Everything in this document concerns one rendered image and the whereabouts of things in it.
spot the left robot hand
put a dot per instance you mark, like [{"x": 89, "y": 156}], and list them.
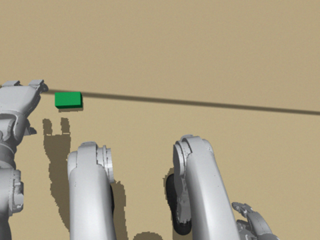
[{"x": 22, "y": 98}]

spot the right robot hand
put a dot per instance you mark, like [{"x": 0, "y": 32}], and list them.
[{"x": 256, "y": 225}]

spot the small box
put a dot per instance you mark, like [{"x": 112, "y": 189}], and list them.
[{"x": 68, "y": 100}]

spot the right robot foot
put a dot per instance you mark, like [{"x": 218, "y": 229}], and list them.
[{"x": 180, "y": 228}]

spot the left robot arm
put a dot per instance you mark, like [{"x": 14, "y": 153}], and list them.
[{"x": 12, "y": 128}]

